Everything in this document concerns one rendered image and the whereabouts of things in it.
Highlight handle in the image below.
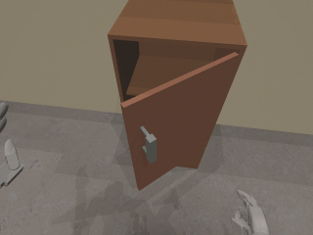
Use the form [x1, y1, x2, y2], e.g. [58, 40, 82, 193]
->
[140, 126, 157, 164]

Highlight robot right hand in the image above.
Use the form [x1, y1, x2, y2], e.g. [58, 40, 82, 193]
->
[232, 190, 271, 235]

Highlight cupboard door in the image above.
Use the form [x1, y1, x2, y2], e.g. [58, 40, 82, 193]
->
[120, 52, 239, 191]

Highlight robot left hand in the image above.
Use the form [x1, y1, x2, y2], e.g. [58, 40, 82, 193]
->
[0, 102, 24, 188]

